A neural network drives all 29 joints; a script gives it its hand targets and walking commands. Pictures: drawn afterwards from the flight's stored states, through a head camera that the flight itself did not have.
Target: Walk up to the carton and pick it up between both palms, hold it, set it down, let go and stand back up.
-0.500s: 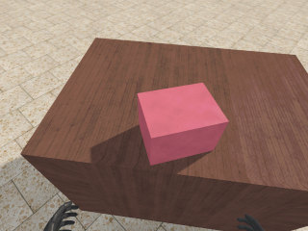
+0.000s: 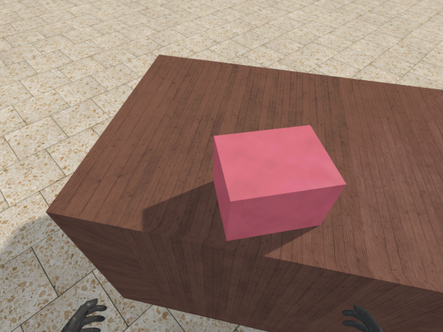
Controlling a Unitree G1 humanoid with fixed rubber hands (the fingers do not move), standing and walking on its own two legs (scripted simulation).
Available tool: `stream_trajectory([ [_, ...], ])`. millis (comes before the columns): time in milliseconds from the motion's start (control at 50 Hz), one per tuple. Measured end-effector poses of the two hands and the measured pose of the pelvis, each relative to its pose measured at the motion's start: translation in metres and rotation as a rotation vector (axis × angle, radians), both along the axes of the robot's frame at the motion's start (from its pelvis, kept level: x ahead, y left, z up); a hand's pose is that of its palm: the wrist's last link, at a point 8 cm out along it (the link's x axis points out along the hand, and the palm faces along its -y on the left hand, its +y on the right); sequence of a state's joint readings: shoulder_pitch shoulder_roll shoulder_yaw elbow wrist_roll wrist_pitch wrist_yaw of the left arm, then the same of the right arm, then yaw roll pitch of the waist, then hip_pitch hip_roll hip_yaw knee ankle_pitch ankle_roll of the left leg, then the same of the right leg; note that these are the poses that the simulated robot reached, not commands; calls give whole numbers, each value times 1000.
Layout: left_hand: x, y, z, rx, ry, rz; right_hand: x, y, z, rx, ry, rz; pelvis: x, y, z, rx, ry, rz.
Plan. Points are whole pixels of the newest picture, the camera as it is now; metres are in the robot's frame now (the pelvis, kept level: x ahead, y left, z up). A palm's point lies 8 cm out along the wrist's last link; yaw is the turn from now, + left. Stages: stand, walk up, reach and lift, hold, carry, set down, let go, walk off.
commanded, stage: walk up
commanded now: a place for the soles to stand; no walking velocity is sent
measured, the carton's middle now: (269, 182) +0.41 -0.08 +0.02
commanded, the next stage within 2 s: reach and lift in 0.30 s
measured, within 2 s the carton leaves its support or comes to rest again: neither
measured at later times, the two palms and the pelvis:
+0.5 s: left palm (85, 311) +0.17 +0.25 -0.07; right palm out of the picture +0.15 -0.27 -0.08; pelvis +0.00 -0.01 +0.00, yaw -5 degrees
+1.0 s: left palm (117, 271) +0.22 +0.20 -0.02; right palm (392, 328) +0.16 -0.29 -0.05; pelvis +0.04 -0.02 +0.02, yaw -7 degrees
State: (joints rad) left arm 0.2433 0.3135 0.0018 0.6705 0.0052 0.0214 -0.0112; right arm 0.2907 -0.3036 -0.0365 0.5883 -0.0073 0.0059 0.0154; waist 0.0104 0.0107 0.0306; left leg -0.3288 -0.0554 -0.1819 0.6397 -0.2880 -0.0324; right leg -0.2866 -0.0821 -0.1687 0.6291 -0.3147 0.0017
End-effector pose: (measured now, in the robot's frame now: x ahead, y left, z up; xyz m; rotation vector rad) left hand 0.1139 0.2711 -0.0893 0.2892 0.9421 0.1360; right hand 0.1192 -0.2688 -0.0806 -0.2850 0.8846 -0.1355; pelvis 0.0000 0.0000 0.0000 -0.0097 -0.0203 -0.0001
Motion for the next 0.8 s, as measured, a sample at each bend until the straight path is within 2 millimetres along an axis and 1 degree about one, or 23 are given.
stream_trajectory([
  [140,1,6,1,3,-8,14,5,4,0,1,4,7,2,3,0,-3,0,13],
  [340,-7,9,1,9,11,45,13,3,-1,-12,-10,24,3,2,0,-2,-1,12],
  [380,1,7,2,20,35,57,18,-1,-6,-6,-44,10,0,0,-2,0,-18,-23],
  [440,24,-3,6,15,17,50,25,-2,-6,14,-90,3,-2,-4,-2,4,-41,-59],
  [520,60,-23,21,-13,-61,39,33,-1,8,38,-153,19,2,-12,3,9,-68,-85],
  [580,78,-34,33,-33,-112,40,38,-4,20,47,-172,28,8,-17,9,13,-74,-96],
  [620,86,-40,40,-38,-142,46,38,-6,22,58,-157,33,13,-19,12,13,-74,-100],
  [680,93,-45,48,-39,-176,57,38,-8,24,77,-147,42,20,-21,15,12,-68,-103],
  [800,95,-53,56,-41,-216,64,38,-11,24,112,-145,48,31,-21,18,9,-41,-109],
])
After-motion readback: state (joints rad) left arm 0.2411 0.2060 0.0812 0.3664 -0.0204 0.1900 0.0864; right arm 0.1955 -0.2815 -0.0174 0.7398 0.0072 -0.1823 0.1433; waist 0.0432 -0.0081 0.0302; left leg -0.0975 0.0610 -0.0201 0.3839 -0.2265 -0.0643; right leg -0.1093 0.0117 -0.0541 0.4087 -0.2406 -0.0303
